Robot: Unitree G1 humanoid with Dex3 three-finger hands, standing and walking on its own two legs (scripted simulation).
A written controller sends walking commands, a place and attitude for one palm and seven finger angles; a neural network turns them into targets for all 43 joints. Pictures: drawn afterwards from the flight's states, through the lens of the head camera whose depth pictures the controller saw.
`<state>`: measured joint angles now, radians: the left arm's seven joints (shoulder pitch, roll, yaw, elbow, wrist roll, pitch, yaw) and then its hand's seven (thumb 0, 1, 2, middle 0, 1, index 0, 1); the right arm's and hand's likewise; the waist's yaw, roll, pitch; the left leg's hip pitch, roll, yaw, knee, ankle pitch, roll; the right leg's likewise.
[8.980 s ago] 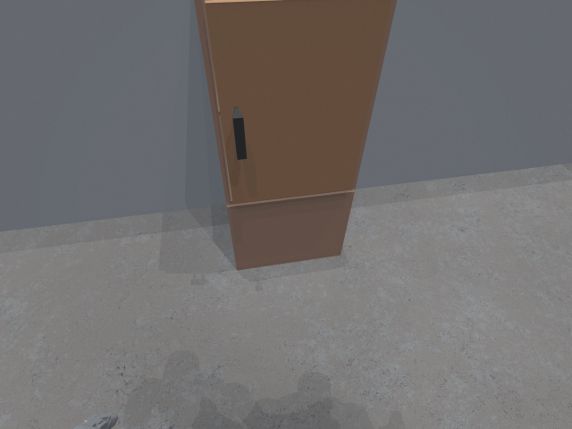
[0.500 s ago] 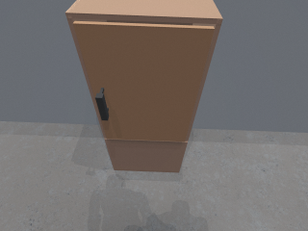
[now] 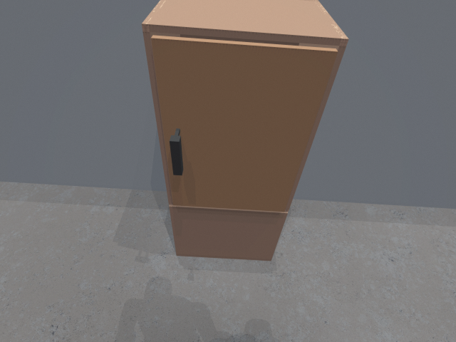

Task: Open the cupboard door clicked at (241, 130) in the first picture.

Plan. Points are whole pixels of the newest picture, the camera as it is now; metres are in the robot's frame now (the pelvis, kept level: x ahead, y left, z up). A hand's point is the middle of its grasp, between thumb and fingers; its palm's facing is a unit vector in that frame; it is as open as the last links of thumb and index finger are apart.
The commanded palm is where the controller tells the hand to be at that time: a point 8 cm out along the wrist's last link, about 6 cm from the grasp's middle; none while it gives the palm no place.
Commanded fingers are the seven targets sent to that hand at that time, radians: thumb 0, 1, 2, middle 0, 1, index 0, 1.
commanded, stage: look again from close up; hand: left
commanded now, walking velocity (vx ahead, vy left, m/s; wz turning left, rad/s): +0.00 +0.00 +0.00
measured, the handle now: (178, 151) +0.63 +0.18 -0.05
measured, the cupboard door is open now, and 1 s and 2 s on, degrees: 0 0 0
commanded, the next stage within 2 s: shuffle to correct the standing spot in 0.06 s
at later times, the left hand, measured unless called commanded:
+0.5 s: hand out of the picture -0.13 +0.16 -0.18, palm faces +0.11 -0.99 -0.13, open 7.3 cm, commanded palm none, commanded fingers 0.00 0.90 0.90 -0.20 -0.30 -0.20 -0.30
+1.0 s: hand out of the picture +0.06 +0.14 -0.16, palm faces +0.05 -0.98 -0.21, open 7.3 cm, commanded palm none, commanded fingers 0.00 0.90 0.90 -0.20 -0.30 -0.20 -0.30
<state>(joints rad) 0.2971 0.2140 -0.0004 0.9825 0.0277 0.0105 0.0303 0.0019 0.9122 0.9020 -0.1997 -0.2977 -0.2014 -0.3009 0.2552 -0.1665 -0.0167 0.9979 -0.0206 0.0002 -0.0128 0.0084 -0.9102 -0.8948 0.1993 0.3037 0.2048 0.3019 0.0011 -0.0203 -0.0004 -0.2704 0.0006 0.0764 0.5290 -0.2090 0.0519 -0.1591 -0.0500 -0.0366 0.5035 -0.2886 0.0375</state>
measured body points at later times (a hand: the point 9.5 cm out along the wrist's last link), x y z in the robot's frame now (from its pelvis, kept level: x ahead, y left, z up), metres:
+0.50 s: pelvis -0.02 +0.01 +0.00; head -0.05 +0.03 +0.45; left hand -0.14 +0.21 -0.17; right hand -0.02 -0.22 -0.15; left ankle +0.00 +0.09 -0.73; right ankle -0.01 -0.15 -0.73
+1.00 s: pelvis +0.02 -0.04 +0.00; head +0.02 -0.05 +0.45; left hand +0.06 +0.19 -0.14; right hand -0.03 -0.25 -0.16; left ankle +0.02 +0.08 -0.68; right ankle +0.03 -0.15 -0.73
